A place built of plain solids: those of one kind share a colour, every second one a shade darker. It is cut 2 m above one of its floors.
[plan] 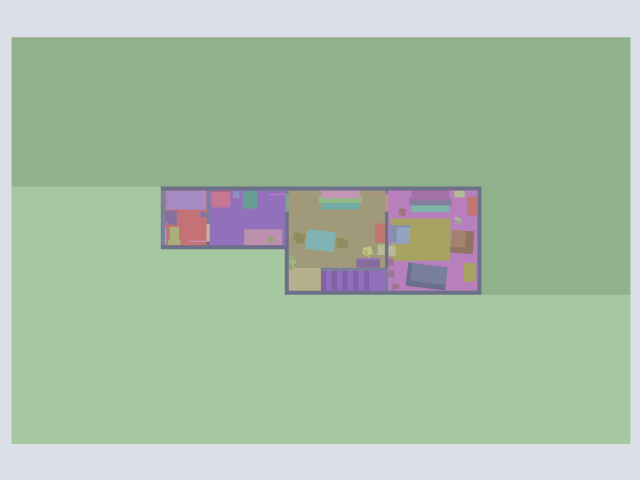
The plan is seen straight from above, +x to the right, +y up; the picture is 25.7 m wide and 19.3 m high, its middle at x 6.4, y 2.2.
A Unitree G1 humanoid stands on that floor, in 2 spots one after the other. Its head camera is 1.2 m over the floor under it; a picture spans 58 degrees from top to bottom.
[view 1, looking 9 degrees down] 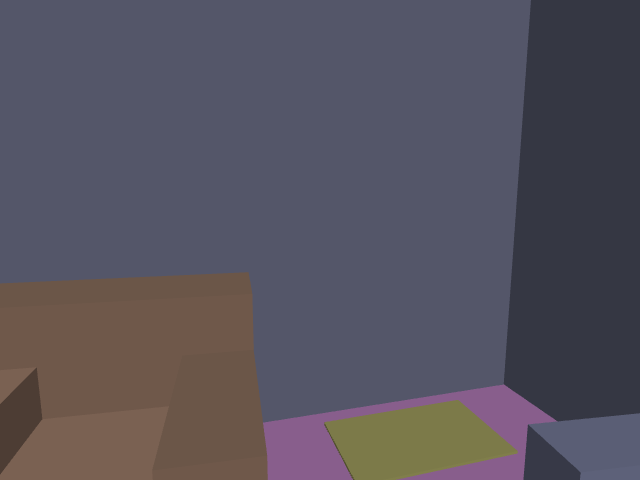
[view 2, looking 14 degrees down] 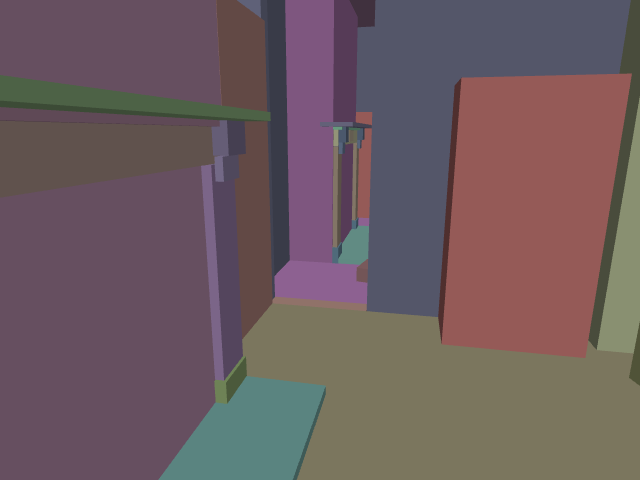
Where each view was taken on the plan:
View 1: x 10.78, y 1.82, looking -16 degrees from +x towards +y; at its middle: wall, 2.06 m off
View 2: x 6.22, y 3.08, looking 12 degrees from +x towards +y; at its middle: fixture_breast_front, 4.06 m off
